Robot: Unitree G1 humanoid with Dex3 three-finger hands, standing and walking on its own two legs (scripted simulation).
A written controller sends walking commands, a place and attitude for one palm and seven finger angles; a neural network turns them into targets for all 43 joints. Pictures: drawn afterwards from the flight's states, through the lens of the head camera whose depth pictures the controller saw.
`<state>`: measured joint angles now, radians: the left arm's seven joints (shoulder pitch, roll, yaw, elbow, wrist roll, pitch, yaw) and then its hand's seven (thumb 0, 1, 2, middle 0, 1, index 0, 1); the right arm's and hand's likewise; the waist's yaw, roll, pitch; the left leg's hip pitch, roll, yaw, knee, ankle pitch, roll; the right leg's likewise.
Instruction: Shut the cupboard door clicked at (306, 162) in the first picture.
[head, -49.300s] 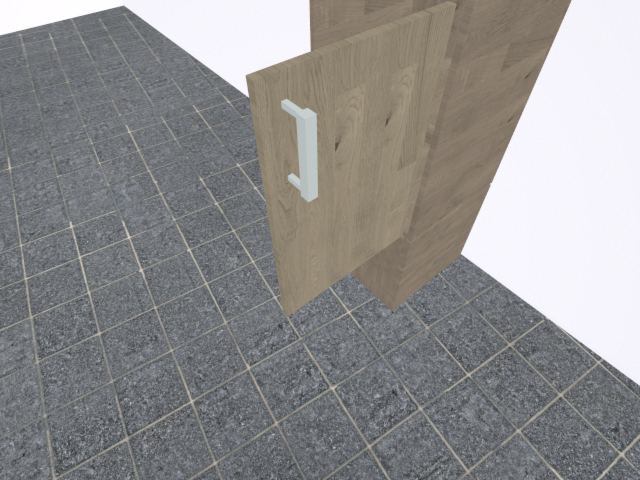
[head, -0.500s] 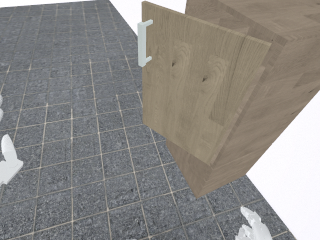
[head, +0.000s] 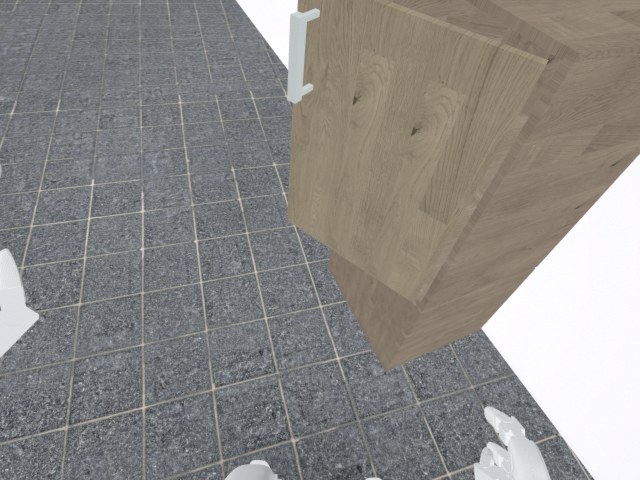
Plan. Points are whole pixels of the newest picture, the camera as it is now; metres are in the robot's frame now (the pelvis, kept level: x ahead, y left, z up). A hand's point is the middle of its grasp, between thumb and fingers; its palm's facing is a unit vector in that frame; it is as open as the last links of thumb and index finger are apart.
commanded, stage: step back with the hand held close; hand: left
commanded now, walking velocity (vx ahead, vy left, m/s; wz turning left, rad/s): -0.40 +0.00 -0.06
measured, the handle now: (303, 57) +0.75 +0.08 +0.15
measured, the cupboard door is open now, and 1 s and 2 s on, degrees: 28 28 28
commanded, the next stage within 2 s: stop stepping back and stand still in 0.26 s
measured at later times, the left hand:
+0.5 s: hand out of the picture +0.10 +0.23 +0.20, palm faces +0.26 -0.83 -0.49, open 7.4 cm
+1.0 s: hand out of the picture +0.04 +0.29 +0.19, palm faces +0.44 -0.81 -0.39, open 7.4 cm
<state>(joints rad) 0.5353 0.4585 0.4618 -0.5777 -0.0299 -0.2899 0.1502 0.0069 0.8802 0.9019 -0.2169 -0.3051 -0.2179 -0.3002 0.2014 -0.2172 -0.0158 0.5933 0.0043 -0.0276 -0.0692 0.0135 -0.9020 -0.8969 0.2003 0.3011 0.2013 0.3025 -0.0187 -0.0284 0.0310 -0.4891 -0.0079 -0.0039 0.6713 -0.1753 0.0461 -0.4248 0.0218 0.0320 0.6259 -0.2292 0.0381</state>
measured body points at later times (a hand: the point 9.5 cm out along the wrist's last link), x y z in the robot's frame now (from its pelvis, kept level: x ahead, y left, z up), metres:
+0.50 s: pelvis -0.11 +0.00 +0.01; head -0.12 +0.03 +0.46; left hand +0.08 +0.27 +0.23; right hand +0.02 -0.26 -0.06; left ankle -0.01 +0.08 -0.70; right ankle -0.20 -0.13 -0.72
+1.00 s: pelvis -0.16 +0.03 +0.02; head -0.19 +0.04 +0.47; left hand +0.01 +0.33 +0.21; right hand -0.04 -0.22 -0.07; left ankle -0.10 +0.12 -0.69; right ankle -0.21 -0.08 -0.72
